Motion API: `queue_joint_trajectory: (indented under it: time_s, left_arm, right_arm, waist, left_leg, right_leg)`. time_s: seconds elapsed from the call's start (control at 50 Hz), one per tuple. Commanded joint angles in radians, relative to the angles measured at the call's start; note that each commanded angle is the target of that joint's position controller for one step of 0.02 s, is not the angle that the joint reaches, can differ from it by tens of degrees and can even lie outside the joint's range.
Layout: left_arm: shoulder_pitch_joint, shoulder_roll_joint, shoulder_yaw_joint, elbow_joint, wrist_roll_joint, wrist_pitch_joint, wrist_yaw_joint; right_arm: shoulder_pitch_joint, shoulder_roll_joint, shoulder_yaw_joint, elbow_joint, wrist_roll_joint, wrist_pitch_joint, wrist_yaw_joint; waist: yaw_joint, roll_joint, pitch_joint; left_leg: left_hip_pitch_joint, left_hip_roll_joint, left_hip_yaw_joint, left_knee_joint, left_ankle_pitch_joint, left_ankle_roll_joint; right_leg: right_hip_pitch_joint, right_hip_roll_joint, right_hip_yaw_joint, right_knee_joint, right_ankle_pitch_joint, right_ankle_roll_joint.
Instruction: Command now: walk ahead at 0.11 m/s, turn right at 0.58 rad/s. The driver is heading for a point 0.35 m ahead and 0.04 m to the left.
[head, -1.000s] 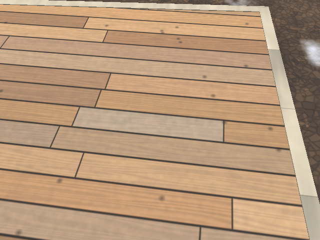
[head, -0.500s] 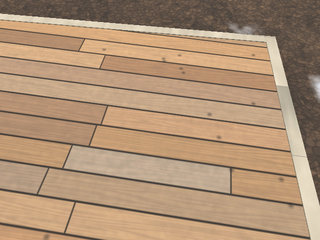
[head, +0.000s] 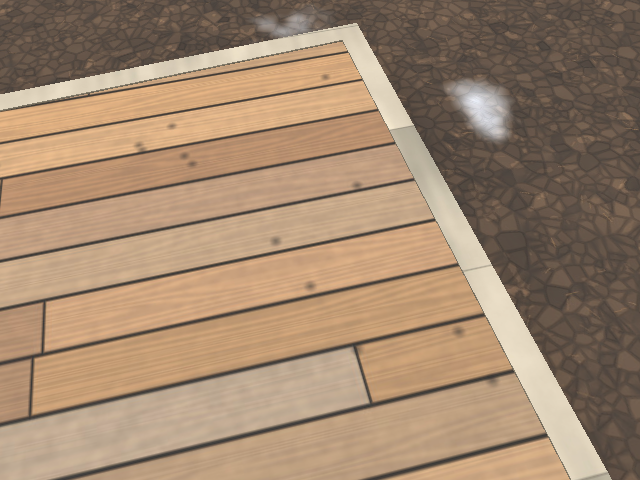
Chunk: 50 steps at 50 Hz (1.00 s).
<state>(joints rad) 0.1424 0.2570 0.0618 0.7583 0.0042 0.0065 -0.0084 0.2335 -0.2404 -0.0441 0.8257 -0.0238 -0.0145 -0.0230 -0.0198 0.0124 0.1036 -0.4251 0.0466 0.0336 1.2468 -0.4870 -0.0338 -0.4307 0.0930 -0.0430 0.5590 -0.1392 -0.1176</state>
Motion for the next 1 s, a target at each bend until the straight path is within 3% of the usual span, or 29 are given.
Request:
queue_joint_trajectory:
  time_s: [0.02, 0.08, 0.16, 0.22, 0.32, 0.38, 0.4, 0.42, 0.44, 0.46, 0.52, 0.58, 0.68, 0.74, 0.76, 0.78, 0.8, 0.82, 0.84, 0.86, 0.9, 0.92, 1.0]
  left_arm:
    - [0.060, 0.112, 0.031, -0.048, -0.002, 0.005, 0.015]
    - [0.070, 0.153, 0.046, -0.049, 0.010, -0.006, 0.005]
    - [0.093, 0.162, 0.052, -0.053, 0.011, 0.010, 0.009]
    - [0.102, 0.132, 0.041, -0.048, 0.019, 0.014, 0.012]
    - [0.098, 0.081, 0.008, -0.013, 0.037, 0.013, 0.015]
    - [0.100, 0.113, 0.005, 0.010, 0.020, 0.018, 0.032]
    - [0.111, 0.109, 0.003, 0.008, 0.016, 0.015, 0.037]
    - [0.134, 0.082, -0.003, -0.012, 0.004, 0.008, 0.037]
    - [0.073, 0.086, -0.002, -0.009, 0.008, 0.009, 0.040]
    - [0.064, 0.091, -0.001, -0.008, 0.014, 0.008, 0.041]
    - [0.030, 0.095, 0.008, -0.017, 0.008, 0.011, 0.038]
    - [0.010, 0.077, 0.004, -0.033, 0.001, 0.012, 0.045]
    - [0.004, 0.076, -0.004, -0.057, -0.012, 0.006, 0.050]
    - [0.097, 0.078, -0.006, -0.037, -0.008, -0.001, 0.055]
    - [0.128, 0.110, 0.003, -0.029, 0.003, -0.007, 0.063]
    - [0.129, 0.197, 0.019, -0.037, 0.021, -0.007, 0.072]
    - [0.053, 0.288, 0.036, -0.065, 0.027, 0.005, 0.066]
    - [0.065, 0.229, 0.026, -0.068, 0.030, 0.007, 0.060]
    - [0.025, 0.156, 0.003, -0.075, 0.022, 0.004, 0.055]
    - [-0.019, 0.128, -0.006, -0.084, 0.023, 0.004, 0.054]
    - [-0.003, 0.130, -0.007, -0.079, 0.023, -0.003, 0.058]
    - [0.032, 0.135, -0.005, -0.066, 0.024, -0.005, 0.056]
    - [0.113, 0.153, 0.003, -0.025, 0.018, -0.011, 0.049]
  right_arm:
    - [0.085, -0.107, -0.025, -0.053, -0.019, 0.029, -0.004]
    - [0.083, -0.085, -0.021, -0.062, -0.011, 0.049, -0.002]
    - [-0.010, -0.097, -0.025, -0.095, -0.010, 0.061, -0.008]
    - [-0.015, -0.089, -0.022, -0.085, -0.002, 0.061, -0.008]
    - [0.007, -0.063, -0.005, -0.054, 0.014, 0.054, -0.005]
    - [0.048, -0.068, -0.003, -0.036, 0.015, 0.040, -0.006]
    - [0.034, -0.102, -0.006, -0.048, 0.004, 0.028, -0.008]
    - [-0.002, -0.190, -0.022, -0.070, 0.000, 0.019, -0.007]
    - [-0.037, -0.169, -0.020, -0.064, 0.007, 0.014, 0.007]
    - [-0.041, -0.162, -0.022, -0.070, 0.010, 0.010, 0.014]
    - [0.002, -0.188, -0.041, -0.056, 0.014, 0.017, 0.009]
    - [0.063, -0.199, -0.059, -0.038, 0.014, 0.029, 0.004]
    - [0.030, -0.205, -0.079, -0.045, 0.013, 0.052, 0.010]
    - [-0.056, -0.210, -0.085, -0.067, 0.021, 0.064, 0.021]
    - [-0.072, -0.191, -0.081, -0.079, 0.027, 0.063, 0.021]
    - [-0.025, -0.126, -0.065, -0.089, 0.025, 0.058, 0.022]
    - [0.004, -0.121, -0.065, -0.099, 0.018, 0.056, 0.013]
    - [-0.014, -0.194, -0.078, -0.085, -0.007, 0.059, 0.011]
    - [-0.007, -0.199, -0.086, -0.064, -0.002, 0.064, 0.018]
    - [0.016, -0.189, -0.086, -0.048, 0.001, 0.072, 0.026]
    - [0.024, -0.168, -0.076, -0.044, 0.003, 0.082, 0.048]
    - [0.007, -0.159, -0.071, -0.048, 0.007, 0.083, 0.052]
    - [-0.057, -0.129, -0.048, -0.067, 0.011, 0.086, 0.049]
  waist:
    - [-0.002, -0.051, -0.175]
    - [-0.008, -0.049, -0.207]
    - [0.028, -0.093, -0.184]
    - [0.044, -0.113, -0.180]
    - [0.054, -0.122, -0.162]
    - [0.019, -0.077, -0.109]
    - [0.034, -0.019, -0.098]
    - [0.083, 0.129, -0.116]
    - [0.069, 0.151, -0.067]
    - [0.060, 0.154, -0.073]
    - [0.023, 0.175, -0.084]
    - [-0.003, 0.118, -0.123]
    - [-0.007, 0.138, -0.176]
    - [0.053, 0.135, -0.185]
    - [0.063, 0.102, -0.185]
    - [0.035, -0.087, -0.183]
    - [0.015, -0.277, -0.148]
    - [0.026, -0.164, -0.128]
    - [-0.003, -0.089, -0.100]
    - [-0.026, -0.084, -0.076]
    - [-0.016, -0.152, -0.086]
    - [0.002, -0.151, -0.091]
    - [0.046, -0.157, -0.110]
  left_leg:
    - [-0.082, 0.025, -0.061, -0.041, 0.082, -0.007]
    - [-0.059, 0.003, -0.066, -0.113, 0.113, -0.008]
    - [-0.115, -0.008, -0.090, -0.224, 0.143, -0.016]
    - [-0.090, -0.008, -0.082, -0.312, 0.151, -0.008]
    - [0.121, -0.037, -0.046, -0.537, 0.094, 0.036]
    - [0.265, -0.064, -0.050, -0.845, 0.214, 0.080]
    - [0.270, 0.007, -0.166, -0.922, 0.237, 0.102]
    - [0.252, 0.167, -0.379, -0.965, 0.372, 0.160]
    - [0.143, 0.225, -0.441, -0.979, 0.474, 0.212]
    - [0.134, 0.211, -0.438, -0.973, 0.508, 0.219]
    - [0.227, 0.158, -0.422, -0.921, 0.628, 0.221]
    - [0.357, 0.155, -0.448, -0.874, 0.795, 0.258]
    - [0.374, 0.106, -0.475, -0.848, 0.801, 0.231]
    - [0.260, 0.047, -0.475, -0.818, 0.669, 0.167]
    - [0.157, 0.003, -0.452, -0.782, 0.508, 0.115]
    - [0.014, -0.095, -0.335, -0.624, 0.226, 0.061]
    - [-0.116, -0.222, -0.142, -0.454, -0.098, 0.030]
    - [-0.098, -0.130, -0.150, -0.262, -0.103, 0.029]
    - [-0.076, -0.123, -0.158, -0.194, -0.047, 0.032]
    - [-0.067, -0.118, -0.143, -0.147, 0.010, 0.026]
    - [-0.089, -0.119, -0.119, -0.129, 0.062, 0.007]
    - [-0.092, -0.125, -0.111, -0.151, 0.065, -0.002]
    - [-0.071, -0.119, -0.108, -0.324, 0.045, -0.011]
  right_leg:
    - [0.191, -0.268, 0.329, -0.243, 0.425, -0.150]
    - [0.161, -0.238, 0.331, -0.254, 0.343, -0.132]
    - [0.169, -0.217, 0.413, -0.297, -0.002, -0.108]
    - [0.192, -0.227, 0.415, -0.321, -0.111, -0.098]
    - [0.145, -0.239, 0.378, -0.322, -0.142, -0.089]
    - [0.098, -0.234, 0.359, -0.258, -0.125, -0.036]
    - [0.093, -0.207, 0.335, -0.199, -0.104, 0.006]
    - [0.079, -0.098, 0.209, -0.089, -0.131, 0.050]
    - [0.110, -0.032, 0.115, -0.064, -0.154, 0.075]
    - [0.141, -0.033, 0.100, -0.019, -0.169, 0.083]
    - [0.068, -0.011, 0.079, 0.100, -0.251, 0.095]
    - [-0.037, -0.017, 0.088, 0.214, -0.340, 0.123]
    - [0.026, -0.015, 0.087, 0.124, -0.315, 0.137]
    - [0.227, -0.004, 0.072, -0.141, -0.175, 0.117]
    - [0.345, -0.059, 0.114, -0.256, -0.105, 0.104]
    - [0.439, -0.283, 0.328, -0.352, -0.158, 0.051]
    - [0.363, -0.487, 0.527, -0.352, 0.030, -0.081]
    - [0.299, -0.507, 0.496, -0.321, 0.142, -0.144]
    - [0.257, -0.438, 0.393, -0.306, 0.180, -0.127]
    - [0.240, -0.366, 0.288, -0.291, 0.216, -0.090]
    - [0.295, -0.300, 0.189, -0.261, 0.331, -0.062]
    - [0.324, -0.294, 0.174, -0.248, 0.371, -0.067]
    - [0.421, -0.332, 0.183, -0.215, 0.434, -0.103]
